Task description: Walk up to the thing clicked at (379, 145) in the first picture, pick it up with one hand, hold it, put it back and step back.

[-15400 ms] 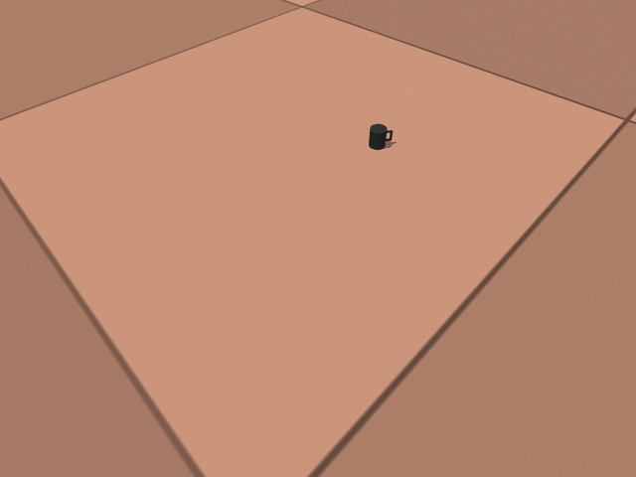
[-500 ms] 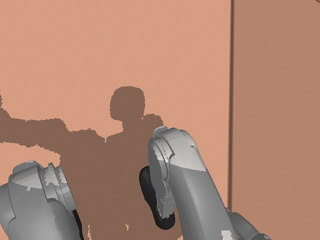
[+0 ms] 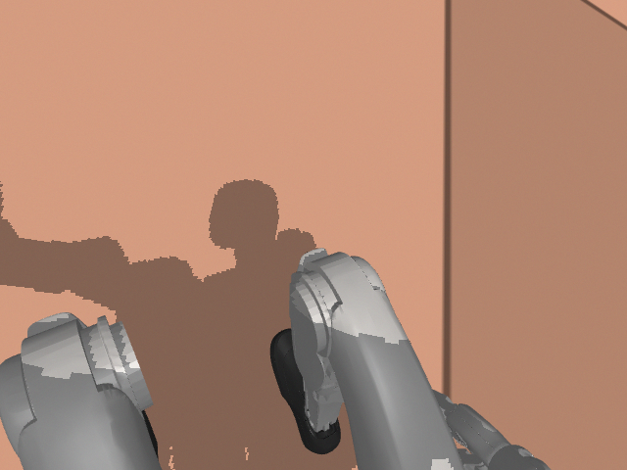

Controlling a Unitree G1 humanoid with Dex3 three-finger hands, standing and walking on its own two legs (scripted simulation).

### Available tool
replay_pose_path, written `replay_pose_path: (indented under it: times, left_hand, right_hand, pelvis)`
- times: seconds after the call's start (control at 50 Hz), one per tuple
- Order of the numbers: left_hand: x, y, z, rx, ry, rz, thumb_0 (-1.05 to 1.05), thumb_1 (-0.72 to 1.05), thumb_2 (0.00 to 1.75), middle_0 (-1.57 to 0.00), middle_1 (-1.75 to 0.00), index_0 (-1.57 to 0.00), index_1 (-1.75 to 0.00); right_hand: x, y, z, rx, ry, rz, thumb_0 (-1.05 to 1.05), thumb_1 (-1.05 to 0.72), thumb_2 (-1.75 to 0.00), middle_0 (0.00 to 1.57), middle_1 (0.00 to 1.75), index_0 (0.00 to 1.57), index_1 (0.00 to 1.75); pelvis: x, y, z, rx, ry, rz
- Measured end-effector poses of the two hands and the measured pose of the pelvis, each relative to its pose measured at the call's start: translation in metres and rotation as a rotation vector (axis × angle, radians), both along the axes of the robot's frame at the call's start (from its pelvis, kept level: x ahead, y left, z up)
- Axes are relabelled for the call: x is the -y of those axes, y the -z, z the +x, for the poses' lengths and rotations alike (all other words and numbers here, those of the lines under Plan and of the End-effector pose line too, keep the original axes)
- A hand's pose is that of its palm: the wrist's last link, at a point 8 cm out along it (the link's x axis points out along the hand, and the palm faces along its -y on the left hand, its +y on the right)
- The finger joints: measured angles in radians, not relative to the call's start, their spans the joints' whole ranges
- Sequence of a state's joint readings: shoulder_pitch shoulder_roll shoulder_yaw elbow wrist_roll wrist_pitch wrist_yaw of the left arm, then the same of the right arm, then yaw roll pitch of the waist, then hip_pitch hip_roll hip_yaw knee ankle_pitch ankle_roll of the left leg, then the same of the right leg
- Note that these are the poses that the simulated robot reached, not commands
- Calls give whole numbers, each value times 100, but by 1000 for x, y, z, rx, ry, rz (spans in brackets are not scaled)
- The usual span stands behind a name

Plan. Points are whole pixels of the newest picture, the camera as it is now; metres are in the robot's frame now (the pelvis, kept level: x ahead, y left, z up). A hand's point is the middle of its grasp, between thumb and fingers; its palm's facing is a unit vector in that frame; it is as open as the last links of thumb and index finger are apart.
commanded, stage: close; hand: left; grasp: from above
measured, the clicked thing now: out of the picture +0.44 +0.36 -0.25
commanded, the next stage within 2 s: settle in 0.70 s
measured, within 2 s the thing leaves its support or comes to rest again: leaves its support in 1.14 s
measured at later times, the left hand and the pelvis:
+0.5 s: hand out of the picture +0.42 +0.37 -0.21, palm faces -0.43 -0.17 -0.89, open 11.6 cm; pelvis +0.00 +0.00 +0.00, yaw +1 degrees
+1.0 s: hand out of the picture +0.42 +0.37 -0.21, palm faces -0.42 -0.17 -0.89, open 11.1 cm; pelvis +0.00 +0.00 +0.00, yaw +1 degrees
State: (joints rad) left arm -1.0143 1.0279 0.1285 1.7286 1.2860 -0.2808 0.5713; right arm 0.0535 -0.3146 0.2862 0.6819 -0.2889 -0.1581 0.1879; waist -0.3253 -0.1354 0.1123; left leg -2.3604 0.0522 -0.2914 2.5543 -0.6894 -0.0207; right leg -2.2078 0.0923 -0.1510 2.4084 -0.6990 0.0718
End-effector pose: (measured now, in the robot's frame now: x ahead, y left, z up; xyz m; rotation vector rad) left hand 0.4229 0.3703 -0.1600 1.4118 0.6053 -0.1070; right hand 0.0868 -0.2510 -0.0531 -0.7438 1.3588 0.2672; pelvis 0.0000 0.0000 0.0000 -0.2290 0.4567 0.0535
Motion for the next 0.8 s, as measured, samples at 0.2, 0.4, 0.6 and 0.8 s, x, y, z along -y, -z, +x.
replay_pose_path:
  times: [0.2, 0.4, 0.6, 0.8]
  left_hand:
    - [0, -1, 0, -1, -2, 18, 1, -31, 85, -28, -102, -34, -98]
    - [0, -3, 2, -14, -13, 22, 0, -27, 84, -33, -101, -39, -96]
    - [-1, -5, 3, -14, -12, 14, -1, -24, 84, -38, -100, -43, -96]
    - [-1, -6, 4, -13, -11, 15, -1, -23, 88, -40, -101, -45, -97]
  right_hand:
    - [-2, 2, -1, 7, -6, 22, 0, -90, -90, 20, 30, 20, 30]
    - [0, 5, -6, -14, 8, 35, 0, -90, -90, 20, 30, 20, 30]
    - [3, 5, -7, -30, 21, 30, 0, -90, -90, 20, 30, 20, 30]
    - [4, 5, -5, -23, 17, 22, 0, -90, -90, 20, 30, 20, 30]
  pelvis:
    - [1, 1, 0, 0, -2, 4]
    - [3, 0, 1, -11, -2, 10]
    - [3, -2, 2, -19, -3, 12]
    - [4, -1, 2, -14, -3, 14]
